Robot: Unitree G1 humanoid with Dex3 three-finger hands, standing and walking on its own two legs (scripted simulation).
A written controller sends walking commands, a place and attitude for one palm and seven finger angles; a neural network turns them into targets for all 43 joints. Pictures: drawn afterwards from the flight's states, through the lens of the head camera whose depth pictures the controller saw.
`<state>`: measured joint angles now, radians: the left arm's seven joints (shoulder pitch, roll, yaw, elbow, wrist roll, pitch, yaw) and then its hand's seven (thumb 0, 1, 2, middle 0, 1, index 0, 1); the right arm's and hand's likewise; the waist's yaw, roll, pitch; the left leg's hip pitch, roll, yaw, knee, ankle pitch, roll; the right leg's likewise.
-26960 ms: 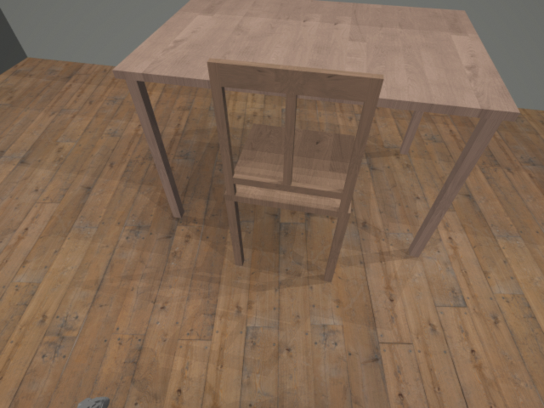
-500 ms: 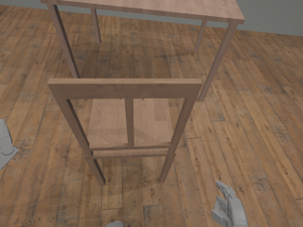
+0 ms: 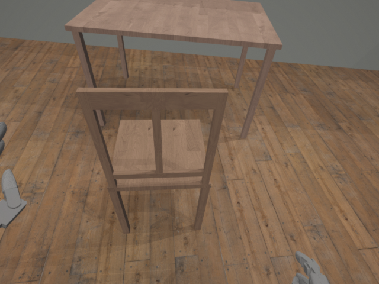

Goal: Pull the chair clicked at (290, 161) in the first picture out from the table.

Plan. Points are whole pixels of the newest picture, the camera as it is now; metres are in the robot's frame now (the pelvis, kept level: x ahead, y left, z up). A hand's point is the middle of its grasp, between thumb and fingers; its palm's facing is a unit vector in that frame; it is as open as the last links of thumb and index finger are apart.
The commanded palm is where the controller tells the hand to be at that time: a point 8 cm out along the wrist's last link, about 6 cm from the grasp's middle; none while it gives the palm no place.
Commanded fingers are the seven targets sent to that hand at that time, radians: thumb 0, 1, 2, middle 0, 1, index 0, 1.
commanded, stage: stop stepping back and stand still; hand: left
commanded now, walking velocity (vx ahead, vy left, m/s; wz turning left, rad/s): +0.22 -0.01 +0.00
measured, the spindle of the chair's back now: (157, 144) +0.56 +0.13 -0.08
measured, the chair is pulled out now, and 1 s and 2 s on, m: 0.59 0.59 0.59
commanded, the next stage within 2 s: let the arm hang, fingers relaxed in 1.10 s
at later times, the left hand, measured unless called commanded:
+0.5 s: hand out of the picture +0.15 +0.27 +0.17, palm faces +0.50 -0.72 -0.48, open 7.4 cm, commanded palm +0.09 +0.31 +0.18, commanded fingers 0.00 0.90 0.90 -0.20 -0.30 -0.20 -0.30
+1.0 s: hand (17, 194) +0.21 +0.28 +0.16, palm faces +0.42 -0.76 -0.49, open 7.4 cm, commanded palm +0.14 +0.32 +0.18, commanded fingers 0.00 0.90 0.90 -0.20 -0.30 -0.20 -0.30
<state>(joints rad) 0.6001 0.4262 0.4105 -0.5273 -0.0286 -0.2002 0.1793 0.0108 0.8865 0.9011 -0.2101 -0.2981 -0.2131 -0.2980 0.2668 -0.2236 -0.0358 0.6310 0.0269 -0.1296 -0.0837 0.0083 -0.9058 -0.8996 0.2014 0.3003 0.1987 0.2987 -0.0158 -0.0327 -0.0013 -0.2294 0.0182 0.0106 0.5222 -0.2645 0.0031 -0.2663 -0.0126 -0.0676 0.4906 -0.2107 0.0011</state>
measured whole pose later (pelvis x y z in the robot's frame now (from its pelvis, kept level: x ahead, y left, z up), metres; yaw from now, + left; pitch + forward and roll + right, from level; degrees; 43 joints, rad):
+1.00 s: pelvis +0.02 +0.01 +0.00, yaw +3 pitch -1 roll -1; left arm 0.59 0.42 0.42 -0.49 -0.04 -0.23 0.16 0.01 0.89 0.90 -0.21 -0.30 -0.21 -0.30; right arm 0.19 -0.19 -0.01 0.63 0.02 -0.13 -0.06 0.01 -0.90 -0.90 0.21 0.30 0.20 0.30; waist -0.02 0.00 0.06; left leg -0.18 0.01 0.03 0.47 -0.28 0.02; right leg -0.18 0.02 0.01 0.42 -0.23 0.00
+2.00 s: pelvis +0.00 +0.00 +0.00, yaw +3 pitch -2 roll +0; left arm 0.34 0.12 -0.01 1.09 0.01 0.01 0.04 0.00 0.91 0.90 -0.19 -0.29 -0.20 -0.29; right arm 0.36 -0.12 0.00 1.08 -0.01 0.00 -0.03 0.00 -0.91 -0.90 0.20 0.30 0.20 0.30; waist -0.01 0.03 0.06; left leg -0.19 0.00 0.03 0.46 -0.24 0.01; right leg -0.20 0.01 -0.01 0.46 -0.22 -0.01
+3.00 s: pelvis +0.01 -0.01 +0.01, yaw +4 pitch -2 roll +0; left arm 0.31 0.12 0.00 1.08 0.00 0.00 0.04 0.00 0.92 0.90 -0.19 -0.29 -0.20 -0.29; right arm 0.32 -0.11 0.00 1.10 -0.01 -0.01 -0.04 0.00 -0.91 -0.90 0.20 0.30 0.20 0.30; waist -0.01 0.01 0.07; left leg -0.16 0.01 0.02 0.44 -0.24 -0.01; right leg -0.18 0.02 -0.02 0.44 -0.23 -0.03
